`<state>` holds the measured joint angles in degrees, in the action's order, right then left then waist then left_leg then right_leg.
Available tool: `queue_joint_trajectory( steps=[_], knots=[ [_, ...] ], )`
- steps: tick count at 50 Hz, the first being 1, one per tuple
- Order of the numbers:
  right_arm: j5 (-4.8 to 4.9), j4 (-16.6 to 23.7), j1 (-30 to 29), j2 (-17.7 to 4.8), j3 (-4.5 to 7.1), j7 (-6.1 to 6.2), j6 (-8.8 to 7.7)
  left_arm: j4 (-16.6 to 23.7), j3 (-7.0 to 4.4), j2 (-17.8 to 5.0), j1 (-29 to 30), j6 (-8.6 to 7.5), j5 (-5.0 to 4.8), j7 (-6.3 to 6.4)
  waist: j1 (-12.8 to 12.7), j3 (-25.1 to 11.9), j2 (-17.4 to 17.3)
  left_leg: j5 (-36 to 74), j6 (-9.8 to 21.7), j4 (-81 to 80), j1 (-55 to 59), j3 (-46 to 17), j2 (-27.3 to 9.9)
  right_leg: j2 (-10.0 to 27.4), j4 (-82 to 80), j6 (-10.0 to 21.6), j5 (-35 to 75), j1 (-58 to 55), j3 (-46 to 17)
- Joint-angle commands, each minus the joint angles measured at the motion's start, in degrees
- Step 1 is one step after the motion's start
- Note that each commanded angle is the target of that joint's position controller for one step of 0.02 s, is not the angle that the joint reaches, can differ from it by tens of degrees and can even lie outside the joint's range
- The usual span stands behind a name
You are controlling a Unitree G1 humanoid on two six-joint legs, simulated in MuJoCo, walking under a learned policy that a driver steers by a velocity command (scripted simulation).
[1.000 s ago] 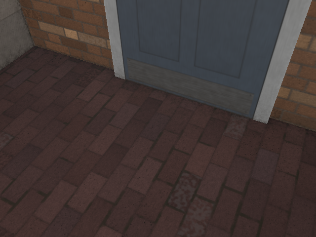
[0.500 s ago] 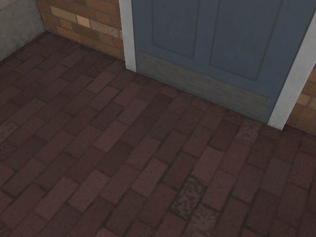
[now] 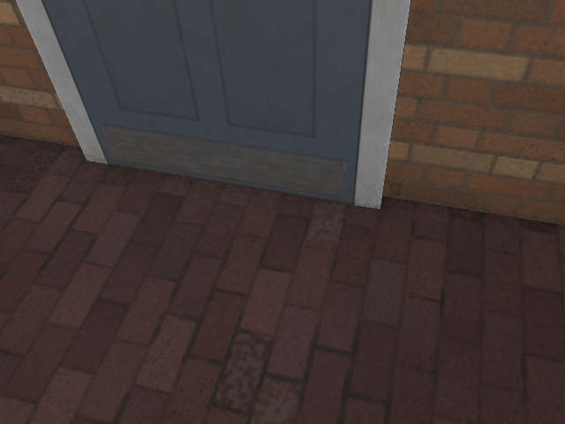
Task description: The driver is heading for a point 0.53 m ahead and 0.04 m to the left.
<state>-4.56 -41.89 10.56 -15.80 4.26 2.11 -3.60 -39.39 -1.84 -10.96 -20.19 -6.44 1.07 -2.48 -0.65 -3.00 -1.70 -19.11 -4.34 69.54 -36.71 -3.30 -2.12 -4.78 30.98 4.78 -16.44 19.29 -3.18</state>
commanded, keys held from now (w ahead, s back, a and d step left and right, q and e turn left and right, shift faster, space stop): w+e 0.22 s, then w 0.36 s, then w+q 0.26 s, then no key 0.16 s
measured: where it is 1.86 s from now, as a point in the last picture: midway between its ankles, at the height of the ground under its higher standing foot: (375, 400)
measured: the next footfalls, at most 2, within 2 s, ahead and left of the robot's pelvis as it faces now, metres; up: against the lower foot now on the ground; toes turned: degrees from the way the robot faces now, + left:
left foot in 0.26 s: +0.20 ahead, +0.10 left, +0.00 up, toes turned -15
right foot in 0.74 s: +0.43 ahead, -0.24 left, +0.00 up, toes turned -12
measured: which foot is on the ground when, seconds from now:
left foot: up 0.00-0.24, down 0.26-0.74, up 0.76-1.00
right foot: down 0.00-0.28, up 0.30-0.72, down 0.74-1.00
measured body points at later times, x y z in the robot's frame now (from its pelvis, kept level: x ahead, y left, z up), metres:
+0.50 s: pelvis +0.17 +0.00 +0.01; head +0.19 +0.02 +0.46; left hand +0.40 +0.21 -0.08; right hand +0.16 -0.28 -0.10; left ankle +0.16 +0.11 -0.73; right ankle +0.18 -0.16 -0.65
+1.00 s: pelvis +0.40 -0.13 +0.01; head +0.43 -0.14 +0.46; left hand +0.51 +0.13 -0.10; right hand +0.52 -0.43 -0.09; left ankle +0.49 +0.01 -0.66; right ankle +0.39 -0.23 -0.73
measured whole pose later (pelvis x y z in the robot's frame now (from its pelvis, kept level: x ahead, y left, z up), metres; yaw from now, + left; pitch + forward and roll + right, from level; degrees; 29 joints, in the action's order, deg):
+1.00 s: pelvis +0.40 -0.13 +0.01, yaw -7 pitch +1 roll -1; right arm -0.5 -40.3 9.7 -17.8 4.1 1.3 -1.3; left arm -44.9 -3.3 -14.4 -16.3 -5.9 1.0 -0.1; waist -1.8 2.4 -1.9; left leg -13.6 -0.7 56.8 -36.5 -2.5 -4.0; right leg -0.4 18.9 2.1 -9.6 10.7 5.5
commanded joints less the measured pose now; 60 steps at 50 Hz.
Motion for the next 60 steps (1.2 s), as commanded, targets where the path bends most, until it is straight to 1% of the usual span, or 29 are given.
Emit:
queue_joint_trajectory(
  steps=[1,2,3,6,10,12,13,14,15,16,17,20,25,29,34,36,37,38,39,40,41,43,46,48,51,55,58,59,60],
  knots=[
    [6.58,8.43,-13.26,-2.78,0.81,0.31,-0.99,5.86,-3.35,-8.52,5.62,1.05,-4.61,3.33,-1.55,2.52,4.74,4.12,0.36,-14.57,-9.23,-0.41,-1.03,12.13,-16.43,9.91,0.57,-9.09,-20.13],
    [7.55,9.09,-16.36,-2.64,0.3,0.32,-1.49,5.24,-2.91,-8.63,2.7,2.44,-4.13,4.57,-2.88,1.31,4.65,4.62,0.5,-21.8,-7.47,-1.37,1.01,12.21,-14.73,10.06,5.95,-12.35,-20.4],
    [6.81,8.92,-15.29,-1.3,-0.03,0.03,-1.76,4.64,-3.78,-10.42,0.56,3.36,-2.59,5.53,-3.54,-0.7,6.13,5.02,0.53,-26.43,-6.89,-1.89,1.88,12.83,-14.3,9.4,6.4,-16.19,-21.46],
    [6.61,7.21,-12.09,-2.86,0.33,-1.49,-2.79,5.67,-4.55,-12.08,2.64,4.57,-1.78,5.51,-2.69,-2.56,8.42,6.51,1.04,-33.01,0.19,-1.06,3.22,13.31,-13.9,9.08,2.4,-14.31,-22.35],
    [5.97,7.19,-11.15,-3.09,0.55,-2.91,-3.65,4.97,-4.33,-10.75,1.2,4.6,-3.0,3.62,-2.49,0.23,8.68,9.2,3.23,-39.45,11.96,-0.37,5.02,11.73,-14.0,9.34,-3.23,-7.99,-25.82],
    [5.59,6.62,-7.1,-5.16,1.67,-2.21,-3.83,5.73,-3.85,-8.72,3.63,4.0,-3.29,3.31,0.84,0.36,9.12,11.15,5.5,-44.64,21.36,-0.14,4.25,9.53,-10.76,7.6,0.05,-5.65,-25.16],
    [4.85,5.95,-1.79,-6.41,2.29,-1.7,-3.94,6.42,-3.12,-6.26,5.05,3.31,-3.07,3.2,3.68,-2.7,8.93,10.25,7.78,-44.26,30.68,-3.51,-0.09,8.2,-4.45,5.63,4.33,-2.12,-22.63],
    [3.97,5.69,5.01,-8.77,2.84,-1.24,-3.96,7.15,-2.01,-2.91,5.49,2.82,-3.0,3.06,5.66,-6.77,1.79,5.01,11.83,-46.56,42.66,-13.64,-7.83,3.14,8.82,2.93,3.08,6.28,-15.43],
    [3.16,3.45,10.71,-11.93,4.22,-1.68,-3.59,7.96,-1.87,-3.66,2.35,2.71,-4.04,3.4,5.24,-7.38,-13.8,-9.6,19.91,-54.4,50.07,-36.27,-17.73,-1.94,24.13,-0.56,-12.52,20.45,-8.41],
    [4.41,3.52,10.13,-8.42,3.4,-2.4,-3.86,7.2,-2.98,-8.33,2.8,2.59,-4.34,3.57,4.96,-0.61,-9.09,-15.92,21.47,-56.06,47.24,-42.27,-20.55,0.73,33.24,-1.57,-15.52,28.61,-10.73],
    [5.35,3.88,8.76,-5.36,2.65,-2.37,-3.63,6.55,-3.35,-9.79,4.63,2.46,-3.87,3.42,4.62,3.79,-4.86,-12.85,20.11,-55.26,44.63,-35.25,-18.19,2.43,37.26,-1.87,-10.99,31.27,-11.03],
    [4.46,3.82,4.8,-3.79,1.51,-1.93,-2.64,7.41,-2.97,-8.91,8.77,1.96,-1.25,3.01,1.92,5.21,-1.41,1.41,16.1,-57.71,36.68,-20.38,-12.27,6.65,37.76,-2.94,-0.7,29.41,-6.78],
    [5.03,0.6,6.17,-5.07,1.36,-2.09,-2.48,8.05,-1.57,-6.54,13.22,1.93,-1.03,2.63,1.94,5.94,-3.04,15.08,17.18,-61.53,30.78,-10.11,-9.13,10.95,30.44,-6.18,7.0,28.18,-0.78],
    [5.9,-1.62,9.06,-6.8,1.28,-1.7,-1.72,9.0,-0.5,-5.06,20.99,1.16,-1.48,1.69,4.81,5.8,-3.49,19.18,15.23,-61.38,29.35,-3.27,-6.61,9.52,11.97,-6.61,16.91,19.52,2.36],
    [6.5,-2.76,11.76,-9.56,1.7,-1.31,-0.32,9.43,-2.12,-8.53,22.24,0.7,-2.53,-0.33,3.15,5.86,-4.2,21.4,13.58,-56.4,33.64,-7.47,-11.27,7.06,0.74,-4.54,14.52,10.43,1.21],
    [6.31,-1.72,10.25,-10.81,2.22,-1.23,-0.17,6.5,-4.02,-11.6,13.58,0.61,-2.25,0.22,-1.97,1.45,-3.87,33.63,11.68,-46.55,33.5,-5.96,-8.89,4.28,-3.42,-1.82,12.74,-1.76,3.47],
    [5.76,-1.08,10.35,-8.81,1.58,-1.19,-0.27,4.52,-5.21,-14.16,4.69,0.66,-1.72,0.92,-6.13,-4.8,-2.95,33.54,9.84,-34.74,26.99,-3.99,-6.14,6.81,-1.35,0.3,14.33,-16.58,2.01],
    [3.89,0.5,13.78,-3.28,-0.31,-1.46,-0.68,3.91,-6.31,-19.42,-4.96,1.13,-0.36,1.72,-7.48,-15.96,8.48,11.6,6.66,-13.4,10.6,-0.52,-0.51,21.55,2.33,5.19,18.3,-38.15,-12.24],
    [5.97,-0.24,20.78,0.41,-1.53,-1.55,-1.29,2.72,-5.83,-19.12,-6.48,1.47,-0.12,0.94,-5.17,-24.97,23.33,-15.63,5.05,0.84,-1.82,-3.72,4.66,30.71,-9.22,11.7,3.02,-45.65,-37.36],
    [7.79,-0.85,17.03,-5.62,0.24,-1.33,-1.3,3.14,-4.61,-13.98,-4.34,1.72,-0.19,0.98,-5.8,-17.42,15.7,-11.62,4.64,7.33,-6.7,-5.69,1.77,28.19,-12.79,9.54,-5.57,-39.4,-35.18],
    [7.75,0.85,10.65,-7.45,0.77,-1.17,-1.12,2.84,-3.73,-11.6,-0.08,1.82,-0.9,1.3,-5.27,-8.4,11.68,-5.96,4.83,7.16,-8.9,-3.09,-0.74,26.46,-13.46,7.49,-4.43,-30.44,-25.58],
    [6.16,1.72,7.03,-5.83,0.88,-0.96,-0.25,2.47,-2.51,-8.4,6.95,1.43,-0.04,1.18,-1.19,-0.57,8.54,1.26,4.41,2.03,-3.48,-2.5,-3.94,21.22,-16.54,6.31,8.8,-15.72,-14.09],
    [4.8,1.64,8.31,-3.89,0.81,-0.78,1.69,1.38,-2.18,-8.21,10.94,-0.65,0.51,2.09,2.82,1.73,7.41,2.21,3.87,-3.91,2.8,-2.39,-3.13,19.74,-17.45,6.27,34.7,-7.75,-4.91],
    [3.53,3.59,5.51,-1.94,-0.4,-0.71,2.58,-0.08,-3.11,-11.41,11.15,-1.49,0.03,2.49,3.42,2.12,6.9,5.27,3.52,-10.76,2.36,-1.67,-3.77,20.96,-18.9,7.54,40.3,-7.27,-1.42],
    [2.92,5.16,0.3,-0.97,-1.52,-0.97,1.93,-1.08,-3.26,-12.12,12.38,-0.28,-0.62,3.68,2.74,1.39,6.77,13.15,3.19,-23.71,7.59,1.04,-3.16,17.84,-19.02,6.34,42.11,-7.66,4.2],
    [4.25,7.62,-5.69,-2.68,-1.9,-1.6,1.48,-3.0,-3.86,-14.32,10.16,1.28,-2.0,3.64,0.62,0.13,5.96,17.35,3.79,-33.07,11.33,0.93,-2.1,18.72,-16.45,5.39,38.08,-12.48,4.16],
    [3.68,7.01,-4.42,-5.82,-1.03,-2.58,-0.43,-4.13,-3.59,-13.99,10.92,2.93,-2.29,3.67,2.3,-0.95,5.54,17.87,6.14,-40.95,17.02,1.36,-0.92,17.3,-9.73,2.45,35.93,-14.56,3.23],
    [3.43,5.91,-2.32,-7.11,-0.43,-2.69,-1.24,-4.53,-3.06,-12.81,10.02,3.24,-2.01,3.76,3.02,-2.36,4.54,20.93,7.22,-45.23,21.21,2.54,0.67,14.21,-5.42,0.75,34.81,-15.43,3.85],
    [2.99,5.32,-0.84,-9.4,-0.21,-2.36,-1.89,-4.57,-2.33,-11.3,7.82,3.25,-0.44,3.9,2.26,-5.17,0.16,38.49,8.38,-44.78,29.5,-0.07,-2.44,11.32,0.05,-1.92,28.95,-12.08,5.04]
  ],
)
